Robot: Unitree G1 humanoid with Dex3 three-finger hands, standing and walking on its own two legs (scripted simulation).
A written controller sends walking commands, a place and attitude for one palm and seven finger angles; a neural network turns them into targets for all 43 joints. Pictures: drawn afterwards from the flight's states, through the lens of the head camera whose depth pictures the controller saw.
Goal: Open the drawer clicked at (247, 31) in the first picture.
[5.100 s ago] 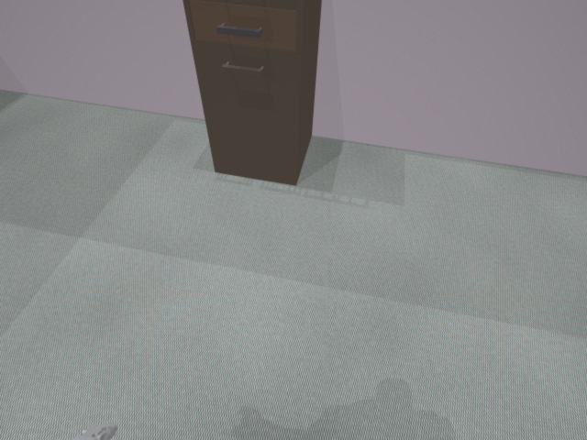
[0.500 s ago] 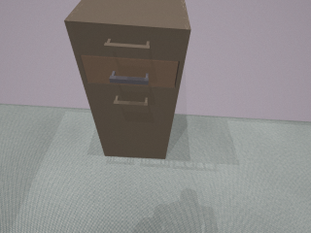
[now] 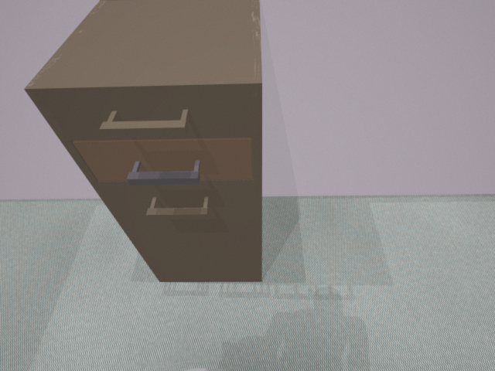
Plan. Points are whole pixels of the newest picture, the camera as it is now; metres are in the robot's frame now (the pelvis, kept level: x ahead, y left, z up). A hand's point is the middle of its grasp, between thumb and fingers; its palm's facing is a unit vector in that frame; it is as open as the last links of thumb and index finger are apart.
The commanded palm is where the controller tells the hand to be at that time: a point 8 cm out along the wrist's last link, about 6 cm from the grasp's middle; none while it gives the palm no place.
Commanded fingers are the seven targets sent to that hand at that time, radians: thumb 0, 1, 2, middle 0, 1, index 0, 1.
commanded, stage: come to a stop and stand still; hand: left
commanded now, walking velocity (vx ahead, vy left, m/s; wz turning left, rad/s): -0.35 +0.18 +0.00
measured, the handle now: (165, 171) +0.52 +0.21 -0.03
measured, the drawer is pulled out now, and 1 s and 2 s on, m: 0.00 0.00 0.00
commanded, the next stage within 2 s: look again from close up in 1.16 s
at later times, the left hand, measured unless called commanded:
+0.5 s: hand out of the picture +0.07 +0.23 -0.18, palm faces +0.03 -0.97 -0.24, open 7.4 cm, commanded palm none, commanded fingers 0.00 0.90 0.90 -0.20 -0.30 -0.20 -0.30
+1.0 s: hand out of the picture -0.01 +0.13 -0.17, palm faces +0.01 -0.98 -0.20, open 7.3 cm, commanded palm none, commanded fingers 0.00 0.90 0.90 -0.20 -0.30 -0.20 -0.30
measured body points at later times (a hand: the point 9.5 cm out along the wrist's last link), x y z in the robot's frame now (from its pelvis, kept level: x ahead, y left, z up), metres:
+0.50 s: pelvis +0.02 +0.03 +0.00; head +0.06 +0.05 +0.45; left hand +0.07 +0.28 -0.16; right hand +0.12 -0.21 -0.14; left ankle +0.08 +0.11 -0.74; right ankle -0.06 -0.12 -0.66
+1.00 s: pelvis -0.03 -0.04 +0.00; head -0.02 -0.05 +0.45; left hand -0.01 +0.18 -0.16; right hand -0.10 -0.26 -0.16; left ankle +0.01 +0.13 -0.74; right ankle -0.05 -0.13 -0.74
